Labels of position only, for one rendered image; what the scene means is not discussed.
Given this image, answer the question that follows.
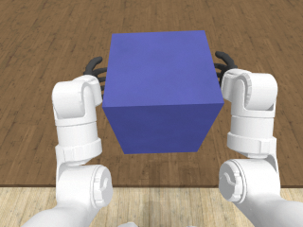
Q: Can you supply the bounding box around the carton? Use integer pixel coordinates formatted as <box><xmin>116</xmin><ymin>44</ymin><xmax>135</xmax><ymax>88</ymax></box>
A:
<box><xmin>101</xmin><ymin>30</ymin><xmax>224</xmax><ymax>154</ymax></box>

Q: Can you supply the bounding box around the robot left forearm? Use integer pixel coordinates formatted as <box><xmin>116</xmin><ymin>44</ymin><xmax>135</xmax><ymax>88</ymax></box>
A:
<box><xmin>51</xmin><ymin>75</ymin><xmax>102</xmax><ymax>200</ymax></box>

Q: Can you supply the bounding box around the left robot hand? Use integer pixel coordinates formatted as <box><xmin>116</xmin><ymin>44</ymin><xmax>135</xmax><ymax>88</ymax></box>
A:
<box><xmin>83</xmin><ymin>56</ymin><xmax>108</xmax><ymax>99</ymax></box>

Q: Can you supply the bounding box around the right robot upper arm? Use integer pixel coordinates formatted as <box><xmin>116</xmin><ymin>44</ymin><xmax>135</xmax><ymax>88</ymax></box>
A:
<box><xmin>218</xmin><ymin>159</ymin><xmax>303</xmax><ymax>227</ymax></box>

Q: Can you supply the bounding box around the right robot hand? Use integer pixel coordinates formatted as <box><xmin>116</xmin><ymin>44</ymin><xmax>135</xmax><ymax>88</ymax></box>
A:
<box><xmin>214</xmin><ymin>51</ymin><xmax>238</xmax><ymax>88</ymax></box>

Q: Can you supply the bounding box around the left robot upper arm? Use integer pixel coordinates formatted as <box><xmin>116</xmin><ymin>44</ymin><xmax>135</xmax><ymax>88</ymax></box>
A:
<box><xmin>21</xmin><ymin>165</ymin><xmax>114</xmax><ymax>227</ymax></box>

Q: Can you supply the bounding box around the robot right forearm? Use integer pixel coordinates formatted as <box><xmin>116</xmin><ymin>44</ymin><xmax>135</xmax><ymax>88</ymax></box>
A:
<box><xmin>221</xmin><ymin>68</ymin><xmax>281</xmax><ymax>192</ymax></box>

